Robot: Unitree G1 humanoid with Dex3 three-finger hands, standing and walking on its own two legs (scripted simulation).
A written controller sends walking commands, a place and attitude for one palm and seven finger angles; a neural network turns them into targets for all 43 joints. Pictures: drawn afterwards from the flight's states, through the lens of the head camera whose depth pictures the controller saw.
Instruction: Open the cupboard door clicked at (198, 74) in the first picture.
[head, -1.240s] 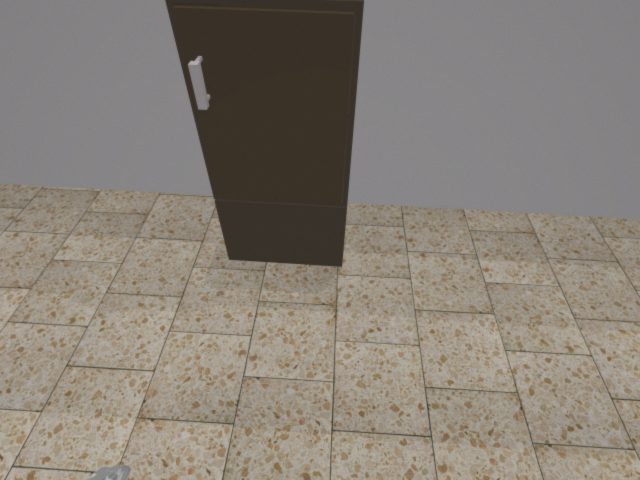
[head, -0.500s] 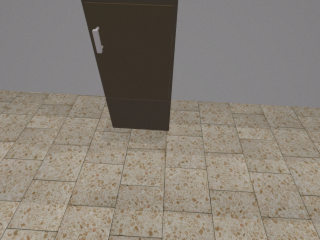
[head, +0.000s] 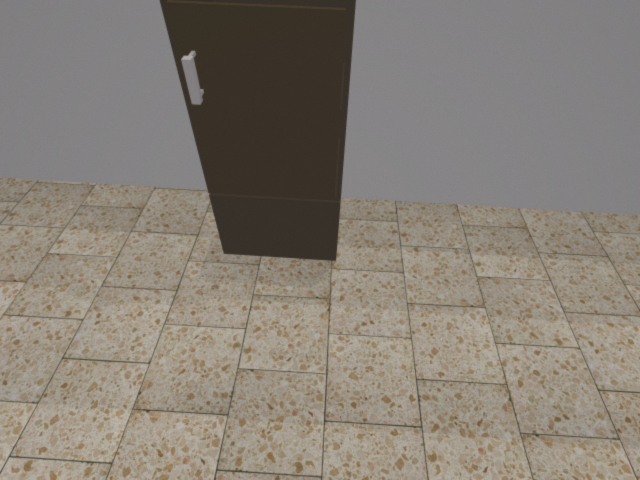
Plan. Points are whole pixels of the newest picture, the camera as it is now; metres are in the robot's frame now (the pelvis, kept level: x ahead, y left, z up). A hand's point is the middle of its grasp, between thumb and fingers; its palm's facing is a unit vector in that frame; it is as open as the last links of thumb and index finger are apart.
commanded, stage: look at it before walking up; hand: left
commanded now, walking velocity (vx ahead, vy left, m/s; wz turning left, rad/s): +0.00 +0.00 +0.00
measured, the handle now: (194, 77) +1.04 +0.40 +0.01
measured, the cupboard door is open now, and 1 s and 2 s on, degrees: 0 0 0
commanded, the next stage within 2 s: walk to a spot facing it in 0.20 s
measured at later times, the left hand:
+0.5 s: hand out of the picture +0.07 +0.24 -0.16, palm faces +0.04 -0.94 -0.34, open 7.4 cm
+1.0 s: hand out of the picture -0.03 +0.26 -0.17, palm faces +0.34 -0.91 -0.23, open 7.4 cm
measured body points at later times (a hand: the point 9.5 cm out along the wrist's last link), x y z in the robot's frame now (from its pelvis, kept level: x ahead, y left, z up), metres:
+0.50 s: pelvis +0.00 +0.00 -0.01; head +0.01 +0.00 +0.44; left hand +0.07 +0.29 -0.14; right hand +0.09 -0.28 -0.14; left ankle +0.00 +0.12 -0.74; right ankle +0.00 -0.12 -0.74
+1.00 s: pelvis -0.03 +0.04 +0.00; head -0.02 +0.07 +0.45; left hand -0.05 +0.31 -0.16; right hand +0.08 -0.19 -0.14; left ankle -0.01 +0.12 -0.74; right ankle +0.00 -0.12 -0.68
